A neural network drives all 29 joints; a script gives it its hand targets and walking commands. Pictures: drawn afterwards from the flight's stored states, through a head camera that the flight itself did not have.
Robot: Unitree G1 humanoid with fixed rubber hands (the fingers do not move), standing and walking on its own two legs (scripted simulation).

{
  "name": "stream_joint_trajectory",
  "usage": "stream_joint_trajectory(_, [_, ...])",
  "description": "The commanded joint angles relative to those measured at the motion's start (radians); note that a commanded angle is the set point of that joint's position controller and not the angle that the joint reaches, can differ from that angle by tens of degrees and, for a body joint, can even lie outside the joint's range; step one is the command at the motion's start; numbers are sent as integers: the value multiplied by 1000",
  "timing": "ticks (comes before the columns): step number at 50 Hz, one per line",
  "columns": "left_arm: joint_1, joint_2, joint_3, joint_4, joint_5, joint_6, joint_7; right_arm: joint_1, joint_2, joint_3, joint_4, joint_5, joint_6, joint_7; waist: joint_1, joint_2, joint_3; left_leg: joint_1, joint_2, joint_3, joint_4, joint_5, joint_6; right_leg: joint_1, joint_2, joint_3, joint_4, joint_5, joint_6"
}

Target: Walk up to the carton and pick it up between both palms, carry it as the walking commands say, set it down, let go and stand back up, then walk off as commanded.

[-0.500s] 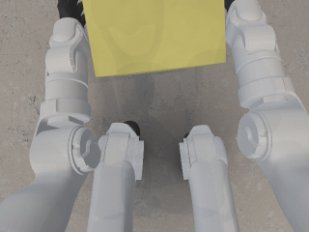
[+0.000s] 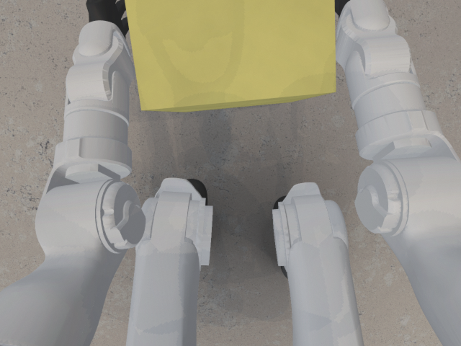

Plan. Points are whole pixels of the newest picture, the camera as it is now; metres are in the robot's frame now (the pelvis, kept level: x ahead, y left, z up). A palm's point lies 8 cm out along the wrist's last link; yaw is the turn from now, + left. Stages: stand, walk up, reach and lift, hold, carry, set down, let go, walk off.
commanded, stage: set down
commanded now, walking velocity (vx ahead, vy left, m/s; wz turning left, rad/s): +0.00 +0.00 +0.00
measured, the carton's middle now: (229, 11) +0.57 +0.04 -0.23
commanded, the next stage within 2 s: none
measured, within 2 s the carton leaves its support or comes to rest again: rests again in 0.24 s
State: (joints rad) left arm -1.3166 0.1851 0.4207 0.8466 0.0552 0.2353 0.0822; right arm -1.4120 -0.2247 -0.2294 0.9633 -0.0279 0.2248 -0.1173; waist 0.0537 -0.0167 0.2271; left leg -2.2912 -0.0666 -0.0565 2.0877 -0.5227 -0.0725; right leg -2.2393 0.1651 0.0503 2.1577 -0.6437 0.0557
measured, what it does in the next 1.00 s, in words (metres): stands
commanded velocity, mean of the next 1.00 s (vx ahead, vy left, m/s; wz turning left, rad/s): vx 0.00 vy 0.00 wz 0.00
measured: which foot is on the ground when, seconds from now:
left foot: down 0.00-1.00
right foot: down 0.00-1.00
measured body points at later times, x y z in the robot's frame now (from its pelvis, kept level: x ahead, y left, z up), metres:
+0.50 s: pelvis +0.00 +0.00 -0.01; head +0.37 +0.01 +0.25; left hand +0.54 +0.20 -0.18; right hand +0.57 -0.12 -0.18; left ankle +0.12 +0.13 -0.35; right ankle +0.09 -0.11 -0.35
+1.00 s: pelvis +0.00 +0.00 -0.02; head +0.36 +0.00 +0.24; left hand +0.53 +0.21 -0.18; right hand +0.57 -0.12 -0.18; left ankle +0.12 +0.13 -0.35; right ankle +0.09 -0.11 -0.35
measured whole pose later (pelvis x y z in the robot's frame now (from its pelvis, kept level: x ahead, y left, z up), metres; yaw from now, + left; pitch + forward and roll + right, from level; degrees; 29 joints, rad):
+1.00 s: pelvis +0.00 +0.00 -0.02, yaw +0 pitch +36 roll +2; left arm -1.38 0.25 0.40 0.97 0.02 0.19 0.03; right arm -1.47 -0.25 -0.23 1.04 -0.04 0.18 -0.06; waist 0.06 -0.01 0.34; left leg -2.26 -0.04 -0.03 2.16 -0.54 -0.06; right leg -2.22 0.13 0.04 2.23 -0.65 0.03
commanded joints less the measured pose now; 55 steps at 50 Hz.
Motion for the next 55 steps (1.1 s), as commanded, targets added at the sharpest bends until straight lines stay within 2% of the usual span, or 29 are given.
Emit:
stream_joint_trajectory(1, [-633, -801, -405, -80, -102, -32, -270, -560, 897, 334, -117, 101, -39, 258, 50, -65, -1138, 652, -36, 160, -77, 372, 42, 433, -11, -114, -201, 340, -28])
stream_joint_trajectory(20, [-622, -786, -414, -59, -130, -56, -271, -558, 858, 344, -96, 119, -67, 257, 45, -67, -1058, 627, -32, 150, -35, 395, 44, 415, -16, -104, -160, 365, -35])
stream_joint_trajectory(45, [-590, -708, -322, 35, -96, -61, -277, -509, 763, 256, -8, 48, -60, 272, 30, -60, -863, 551, -23, 141, -30, 275, 47, 371, -34, -89, -147, 263, -45])
stream_joint_trajectory(51, [-547, -568, -270, 54, -82, -79, -242, -469, 623, 218, 0, 31, -76, 243, 35, -62, -879, 564, -16, 144, -29, 272, 40, 399, -42, -86, -145, 263, -37])
stream_joint_trajectory(55, [-466, -301, -180, 92, -63, -108, -168, -417, 337, 149, 13, 13, -97, 178, 42, -66, -912, 592, -5, 147, -34, 269, 29, 435, -55, -79, -149, 264, -23])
